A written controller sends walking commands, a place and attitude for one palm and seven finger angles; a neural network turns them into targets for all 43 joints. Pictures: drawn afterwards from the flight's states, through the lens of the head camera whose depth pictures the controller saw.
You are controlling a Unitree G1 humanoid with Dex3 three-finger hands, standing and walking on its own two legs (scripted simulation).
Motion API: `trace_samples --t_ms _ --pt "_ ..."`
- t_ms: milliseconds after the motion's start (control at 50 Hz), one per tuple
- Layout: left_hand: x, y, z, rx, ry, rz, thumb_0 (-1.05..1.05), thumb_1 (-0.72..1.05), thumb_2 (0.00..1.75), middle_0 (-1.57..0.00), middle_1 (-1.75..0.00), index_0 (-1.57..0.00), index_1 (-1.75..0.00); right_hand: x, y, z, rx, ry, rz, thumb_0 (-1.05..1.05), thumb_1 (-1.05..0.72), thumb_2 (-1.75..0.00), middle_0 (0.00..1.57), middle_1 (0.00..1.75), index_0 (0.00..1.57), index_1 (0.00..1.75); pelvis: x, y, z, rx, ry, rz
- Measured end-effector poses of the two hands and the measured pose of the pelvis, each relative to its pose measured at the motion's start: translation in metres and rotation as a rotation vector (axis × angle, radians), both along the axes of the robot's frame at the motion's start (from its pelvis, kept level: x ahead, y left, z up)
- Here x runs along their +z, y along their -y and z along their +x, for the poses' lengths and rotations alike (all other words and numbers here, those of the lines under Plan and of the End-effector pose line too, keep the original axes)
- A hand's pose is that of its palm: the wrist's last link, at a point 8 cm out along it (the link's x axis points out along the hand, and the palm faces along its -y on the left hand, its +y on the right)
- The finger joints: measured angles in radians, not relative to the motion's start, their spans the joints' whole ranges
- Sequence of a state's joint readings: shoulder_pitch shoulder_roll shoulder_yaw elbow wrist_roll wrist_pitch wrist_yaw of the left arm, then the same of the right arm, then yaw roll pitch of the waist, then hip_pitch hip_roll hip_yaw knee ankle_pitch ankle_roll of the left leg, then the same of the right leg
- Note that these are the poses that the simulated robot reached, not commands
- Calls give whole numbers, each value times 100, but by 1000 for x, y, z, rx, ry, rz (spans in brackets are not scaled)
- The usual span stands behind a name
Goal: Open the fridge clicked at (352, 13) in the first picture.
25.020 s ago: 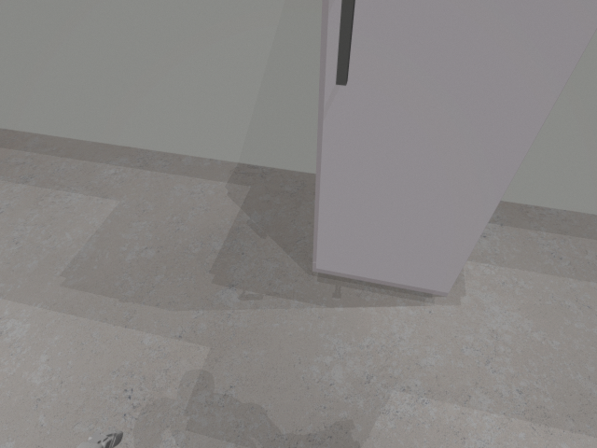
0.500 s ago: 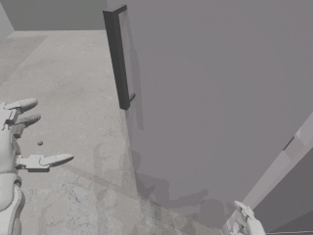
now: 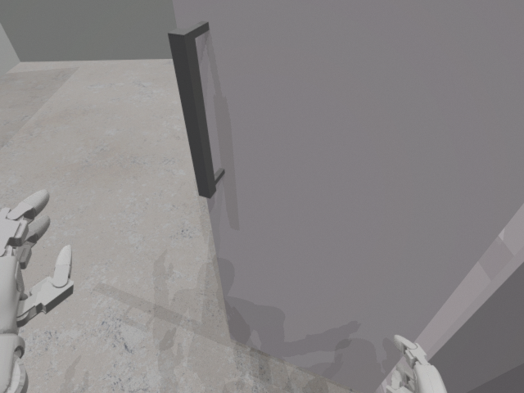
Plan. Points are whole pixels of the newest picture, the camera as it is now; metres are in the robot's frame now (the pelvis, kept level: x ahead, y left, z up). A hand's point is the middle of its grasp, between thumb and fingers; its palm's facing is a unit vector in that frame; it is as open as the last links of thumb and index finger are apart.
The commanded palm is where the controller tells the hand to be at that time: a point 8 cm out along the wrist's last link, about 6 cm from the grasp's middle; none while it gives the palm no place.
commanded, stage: draw the hand back to the body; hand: left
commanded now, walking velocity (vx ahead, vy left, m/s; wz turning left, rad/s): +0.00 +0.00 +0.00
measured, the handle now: (204, 120) +0.43 +0.16 +0.23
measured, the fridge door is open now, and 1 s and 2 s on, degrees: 66 66 66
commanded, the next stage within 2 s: step back with the hand held close in 0.32 s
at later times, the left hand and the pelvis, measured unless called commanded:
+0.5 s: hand (69, 270) +0.19 +0.26 +0.16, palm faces +0.49 -0.78 -0.39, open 7.5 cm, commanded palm +0.14 +0.29 +0.17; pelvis +0.00 -0.01 +0.00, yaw +0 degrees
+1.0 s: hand (18, 316) +0.13 +0.29 +0.15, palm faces +0.46 -0.75 -0.47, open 7.4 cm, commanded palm +0.07 +0.32 +0.17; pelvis -0.07 +0.02 -0.01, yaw +0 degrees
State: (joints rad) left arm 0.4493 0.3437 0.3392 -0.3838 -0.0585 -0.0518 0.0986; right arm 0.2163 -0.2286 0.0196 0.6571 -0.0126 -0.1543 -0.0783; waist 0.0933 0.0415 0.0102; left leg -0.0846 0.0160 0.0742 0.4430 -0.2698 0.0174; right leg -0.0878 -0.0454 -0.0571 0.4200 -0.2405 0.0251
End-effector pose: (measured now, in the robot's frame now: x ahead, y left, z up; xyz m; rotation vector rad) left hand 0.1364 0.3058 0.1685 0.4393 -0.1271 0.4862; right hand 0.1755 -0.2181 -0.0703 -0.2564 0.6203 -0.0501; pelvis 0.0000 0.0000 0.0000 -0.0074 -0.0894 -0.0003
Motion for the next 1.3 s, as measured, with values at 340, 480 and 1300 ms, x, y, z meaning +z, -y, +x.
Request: trace_samples --t_ms 340,480,1300 --pt "5 6 3 9 9 3 1 88 89 -21 -30 -21 -30 -3 -4 3 24 -11 16 1 -90 -90 21 30 20 30 1 7 1 6 7 1" --pt "7 10 4 2 10 13 2 89 89 -21 -30 -21 -30 -8 2 -5 9 -37 15 1 -90 -90 21 30 20 30 1 9 0 4 3 -1" --pt "10 -24 -90 -61 176 230 1 88 89 -21 -30 -21 -30 -17 -17 -114 -34 -62 -46 1 -90 -90 21 30 20 30 -22 -20 -101 68 -65 -35"
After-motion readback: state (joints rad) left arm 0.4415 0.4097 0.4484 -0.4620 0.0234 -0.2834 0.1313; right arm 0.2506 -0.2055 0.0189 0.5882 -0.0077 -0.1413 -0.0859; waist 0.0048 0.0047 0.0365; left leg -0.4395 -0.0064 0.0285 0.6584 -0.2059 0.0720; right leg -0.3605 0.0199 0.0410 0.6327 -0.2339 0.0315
